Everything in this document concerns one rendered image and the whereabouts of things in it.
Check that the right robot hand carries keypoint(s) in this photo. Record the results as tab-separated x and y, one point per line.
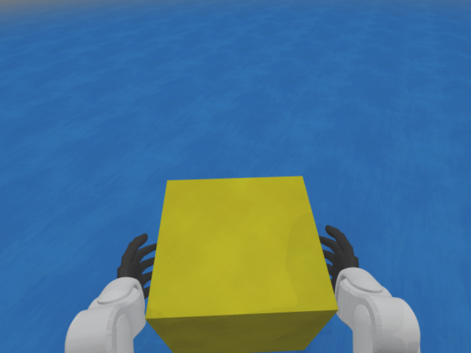
344	256

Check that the carton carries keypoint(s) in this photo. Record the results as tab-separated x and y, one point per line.
239	267

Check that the left robot hand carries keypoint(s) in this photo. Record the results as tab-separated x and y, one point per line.
131	265

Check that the left robot forearm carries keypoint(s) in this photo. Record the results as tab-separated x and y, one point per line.
111	322

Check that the right robot forearm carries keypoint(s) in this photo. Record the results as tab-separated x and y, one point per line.
380	323

